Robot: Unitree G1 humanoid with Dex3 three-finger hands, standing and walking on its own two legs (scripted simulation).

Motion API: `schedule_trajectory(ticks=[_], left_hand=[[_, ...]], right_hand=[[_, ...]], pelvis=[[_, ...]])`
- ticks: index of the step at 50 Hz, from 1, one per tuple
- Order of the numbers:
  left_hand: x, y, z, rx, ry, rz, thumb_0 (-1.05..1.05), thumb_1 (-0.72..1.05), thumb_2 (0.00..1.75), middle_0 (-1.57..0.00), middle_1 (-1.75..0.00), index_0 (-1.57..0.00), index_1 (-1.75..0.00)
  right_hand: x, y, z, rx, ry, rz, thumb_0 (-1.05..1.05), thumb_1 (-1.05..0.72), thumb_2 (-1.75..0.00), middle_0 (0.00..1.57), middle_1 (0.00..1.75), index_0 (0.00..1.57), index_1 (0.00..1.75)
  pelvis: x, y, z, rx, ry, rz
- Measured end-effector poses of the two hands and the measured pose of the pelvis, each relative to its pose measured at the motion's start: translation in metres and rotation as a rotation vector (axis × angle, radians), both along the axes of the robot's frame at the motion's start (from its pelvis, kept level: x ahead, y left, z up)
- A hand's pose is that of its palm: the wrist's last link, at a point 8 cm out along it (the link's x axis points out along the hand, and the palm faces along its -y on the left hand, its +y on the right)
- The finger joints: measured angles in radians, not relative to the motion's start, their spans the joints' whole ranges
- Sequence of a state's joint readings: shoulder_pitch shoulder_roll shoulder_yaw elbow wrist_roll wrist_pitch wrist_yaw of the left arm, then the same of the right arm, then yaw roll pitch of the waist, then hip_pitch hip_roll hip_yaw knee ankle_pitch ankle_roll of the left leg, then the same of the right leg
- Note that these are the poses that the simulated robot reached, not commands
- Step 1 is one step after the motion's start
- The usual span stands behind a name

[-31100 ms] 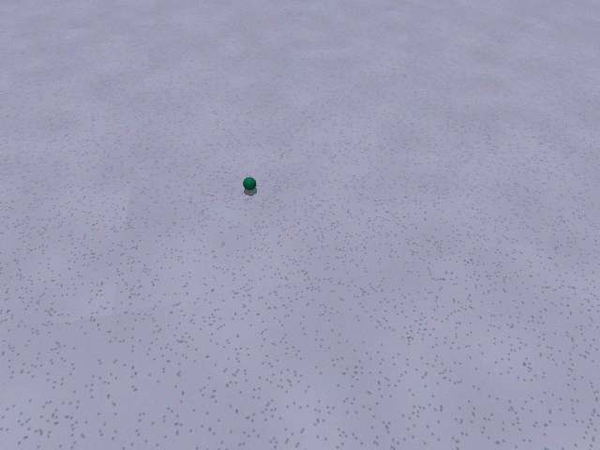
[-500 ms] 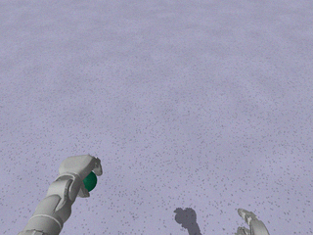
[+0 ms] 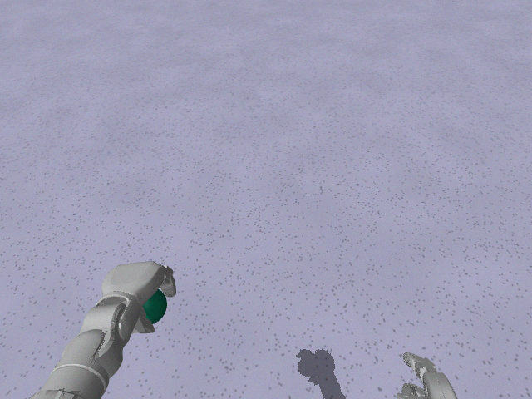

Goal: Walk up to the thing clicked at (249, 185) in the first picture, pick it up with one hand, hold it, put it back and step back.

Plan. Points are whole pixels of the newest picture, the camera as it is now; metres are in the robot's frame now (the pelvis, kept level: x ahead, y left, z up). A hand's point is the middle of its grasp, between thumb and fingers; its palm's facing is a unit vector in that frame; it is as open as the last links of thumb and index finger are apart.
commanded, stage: hold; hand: left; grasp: from above
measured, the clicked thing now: (147, 305) +0.30 +0.22 -0.08
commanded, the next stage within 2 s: crouch in 0.12 s
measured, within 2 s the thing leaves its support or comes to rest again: neither
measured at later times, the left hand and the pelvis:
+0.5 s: hand (151, 315) +0.29 +0.21 -0.09, palm faces -0.47 -0.04 -0.88, open 8.2 cm; pelvis +0.00 +0.00 -0.01, yaw +1 degrees
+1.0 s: hand (191, 322) +0.36 +0.20 -0.32, palm faces -0.41 +0.04 -0.91, open 8.0 cm; pelvis -0.05 +0.01 -0.19, yaw +0 degrees
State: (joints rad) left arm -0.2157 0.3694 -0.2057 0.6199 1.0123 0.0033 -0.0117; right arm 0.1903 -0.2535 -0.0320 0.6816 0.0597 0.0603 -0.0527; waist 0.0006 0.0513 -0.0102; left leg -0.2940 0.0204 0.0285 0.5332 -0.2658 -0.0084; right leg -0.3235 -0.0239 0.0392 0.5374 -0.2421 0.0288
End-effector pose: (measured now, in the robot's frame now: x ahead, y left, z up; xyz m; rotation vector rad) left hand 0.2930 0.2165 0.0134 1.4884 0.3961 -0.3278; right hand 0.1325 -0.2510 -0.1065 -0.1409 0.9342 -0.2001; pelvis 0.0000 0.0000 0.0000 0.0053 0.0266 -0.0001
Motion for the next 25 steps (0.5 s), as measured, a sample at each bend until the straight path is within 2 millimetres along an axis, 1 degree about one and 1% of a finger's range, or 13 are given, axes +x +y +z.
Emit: schedule_trajectory(ticks=[9,15,20,25], left_hand=[[0.010,0.005,0.007,0.013,-0.009,0.018,0.01,0.15,0.45,-0.73,-0.51,-0.85,-0.57],[0.009,0.000,0.003,-0.005,0.018,-0.002,0.01,0.16,0.44,-0.73,-0.52,-0.85,-0.57],[0.006,-0.002,-0.012,-0.010,0.026,-0.013,0.01,0.17,0.45,-0.72,-0.52,-0.85,-0.58],[0.004,-0.001,-0.041,0.013,0.020,-0.019,0.01,0.16,0.46,-0.72,-0.52,-0.84,-0.58]], right_hand=[[-0.003,0.000,-0.002,0.006,0.021,-0.017,0.01,-0.91,-0.90,0.20,0.30,0.20,0.30],[-0.001,-0.001,0.000,0.004,0.017,-0.023,0.01,-0.91,-0.90,0.20,0.30,0.20,0.30],[0.001,-0.001,0.001,-0.004,0.016,-0.015,0.01,-0.90,-0.90,0.20,0.30,0.20,0.30],[-0.003,-0.003,-0.005,-0.024,0.053,0.008,0.01,-0.90,-0.90,0.20,0.30,0.20,0.30]], pelvis=[[0.005,0.001,0.001,-0.001,0.003,-0.001],[0.008,0.002,0.002,-0.002,0.000,-0.001],[0.007,0.002,0.000,-0.001,0.013,0.002],[0.003,0.001,-0.007,-0.004,0.059,0.012]])
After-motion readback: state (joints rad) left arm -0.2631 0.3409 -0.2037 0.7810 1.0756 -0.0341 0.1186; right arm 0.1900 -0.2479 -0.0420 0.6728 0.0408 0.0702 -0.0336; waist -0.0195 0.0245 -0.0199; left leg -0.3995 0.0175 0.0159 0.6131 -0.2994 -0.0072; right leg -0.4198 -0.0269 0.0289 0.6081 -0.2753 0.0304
